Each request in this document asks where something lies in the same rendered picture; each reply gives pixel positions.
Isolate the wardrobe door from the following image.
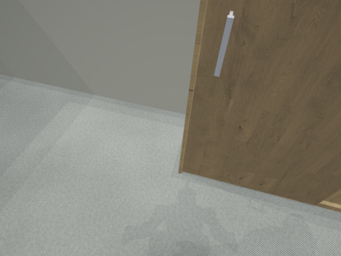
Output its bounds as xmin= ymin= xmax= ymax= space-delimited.
xmin=324 ymin=189 xmax=341 ymax=205
xmin=182 ymin=0 xmax=341 ymax=205

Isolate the handle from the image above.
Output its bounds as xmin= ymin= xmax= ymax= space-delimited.
xmin=214 ymin=11 xmax=234 ymax=77

